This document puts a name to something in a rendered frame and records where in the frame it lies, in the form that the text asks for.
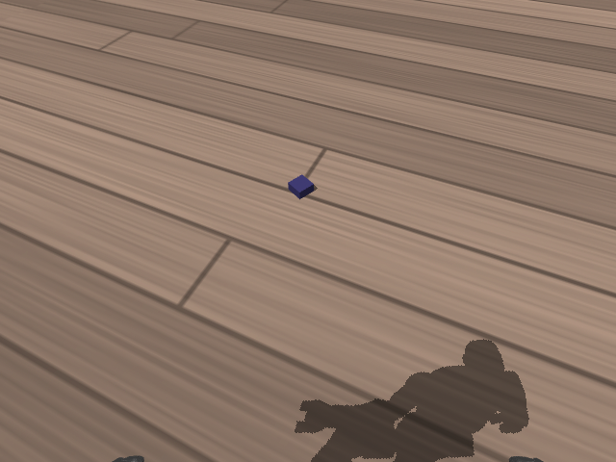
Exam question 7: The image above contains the small box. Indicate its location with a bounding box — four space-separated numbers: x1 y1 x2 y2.
288 174 314 199

